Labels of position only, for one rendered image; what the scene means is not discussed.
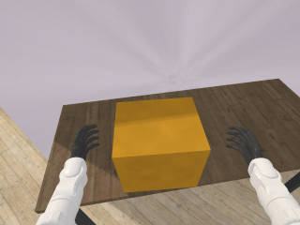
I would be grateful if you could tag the left robot hand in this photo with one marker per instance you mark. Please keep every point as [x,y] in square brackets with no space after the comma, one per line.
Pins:
[80,147]

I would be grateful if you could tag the table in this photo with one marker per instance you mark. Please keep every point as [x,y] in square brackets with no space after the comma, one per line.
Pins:
[269,108]

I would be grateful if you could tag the right robot hand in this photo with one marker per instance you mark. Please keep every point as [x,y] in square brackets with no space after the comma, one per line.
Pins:
[249,146]

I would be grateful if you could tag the left robot forearm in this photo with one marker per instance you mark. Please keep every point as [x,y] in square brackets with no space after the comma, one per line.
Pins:
[65,202]

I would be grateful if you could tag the right robot forearm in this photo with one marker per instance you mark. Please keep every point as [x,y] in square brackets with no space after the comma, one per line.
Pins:
[276,200]

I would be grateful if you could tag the carton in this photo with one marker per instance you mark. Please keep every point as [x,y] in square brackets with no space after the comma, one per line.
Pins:
[158,144]

